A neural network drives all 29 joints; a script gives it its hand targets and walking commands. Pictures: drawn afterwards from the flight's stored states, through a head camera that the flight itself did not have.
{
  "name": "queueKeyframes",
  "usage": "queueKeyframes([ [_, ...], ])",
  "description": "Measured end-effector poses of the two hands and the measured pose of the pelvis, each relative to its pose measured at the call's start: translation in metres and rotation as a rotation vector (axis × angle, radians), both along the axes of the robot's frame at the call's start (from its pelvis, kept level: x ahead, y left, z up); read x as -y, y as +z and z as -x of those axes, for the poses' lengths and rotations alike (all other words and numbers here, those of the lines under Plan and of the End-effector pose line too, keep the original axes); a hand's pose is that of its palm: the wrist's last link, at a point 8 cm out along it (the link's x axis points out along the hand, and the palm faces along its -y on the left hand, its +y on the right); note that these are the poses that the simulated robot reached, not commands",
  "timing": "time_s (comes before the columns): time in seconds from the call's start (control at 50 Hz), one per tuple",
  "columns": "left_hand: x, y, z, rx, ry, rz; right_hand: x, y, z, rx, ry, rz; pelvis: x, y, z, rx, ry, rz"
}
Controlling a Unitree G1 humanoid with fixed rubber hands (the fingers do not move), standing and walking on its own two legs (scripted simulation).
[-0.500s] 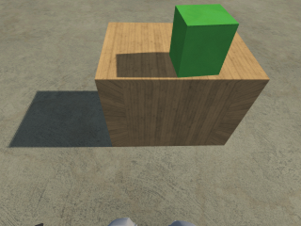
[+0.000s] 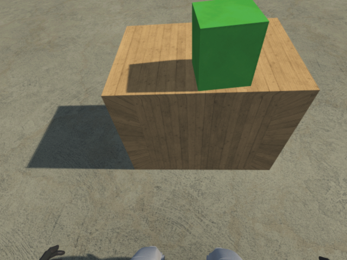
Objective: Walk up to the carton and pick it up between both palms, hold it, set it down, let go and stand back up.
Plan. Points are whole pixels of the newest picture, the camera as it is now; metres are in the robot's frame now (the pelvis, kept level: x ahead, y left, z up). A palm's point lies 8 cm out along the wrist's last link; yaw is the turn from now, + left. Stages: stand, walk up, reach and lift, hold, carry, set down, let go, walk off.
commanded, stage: walk up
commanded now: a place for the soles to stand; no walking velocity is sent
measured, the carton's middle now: (222, 46) +0.82 -0.16 +0.03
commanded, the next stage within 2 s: none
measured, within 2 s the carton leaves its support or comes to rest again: neither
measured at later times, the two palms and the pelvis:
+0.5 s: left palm out of the picture +0.12 +0.34 -0.07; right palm out of the picture +0.11 -0.28 -0.08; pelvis +0.01 +0.03 +0.03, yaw +2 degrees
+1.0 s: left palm out of the picture +0.10 +0.34 -0.07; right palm (314, 255) +0.14 -0.28 -0.07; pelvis +0.03 +0.03 +0.04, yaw +2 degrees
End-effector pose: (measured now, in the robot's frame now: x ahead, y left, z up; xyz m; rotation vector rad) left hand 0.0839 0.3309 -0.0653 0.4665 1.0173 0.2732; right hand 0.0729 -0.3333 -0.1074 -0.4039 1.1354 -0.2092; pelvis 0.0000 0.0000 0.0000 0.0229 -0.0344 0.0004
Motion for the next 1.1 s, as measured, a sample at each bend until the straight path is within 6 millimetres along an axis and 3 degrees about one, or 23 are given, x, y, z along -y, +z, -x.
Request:
queueKeyframes([
  [0.12,-0.002,-0.006,0.002,-0.037,0.03,0.024,-0.016,0.0,-0.014,0.011,0.014,-0.029,-0.005,0.003,-0.003,0.0,0.009,-0.003],
  [0.44,-0.004,-0.004,-0.033,-0.003,0.034,0.123,-0.052,0.023,-0.033,0.01,0.016,-0.05,-0.024,0.025,-0.011,-0.009,0.034,0.027],
  [0.76,-0.006,-0.004,-0.013,-0.102,0.104,0.143,-0.063,0.033,-0.064,0.005,0.026,-0.064,-0.028,0.038,-0.021,-0.004,0.042,0.025],
  [0.98,-0.005,-0.005,-0.012,-0.121,0.107,0.146,-0.06,0.034,-0.071,0.013,0.028,-0.064,-0.026,0.038,-0.028,-0.004,0.036,0.021],
  [1.04,-0.01,-0.003,-0.021,-0.12,0.077,0.134,-0.043,0.038,-0.062,0.041,0.013,-0.035,-0.02,0.034,-0.035,-0.011,0.029,0.009],
  [1.1,-0.008,0.0,-0.037,-0.106,0.053,0.118,-0.013,0.041,-0.042,0.017,-0.028,0.013,-0.008,0.032,-0.043,-0.009,0.028,-0.012],
])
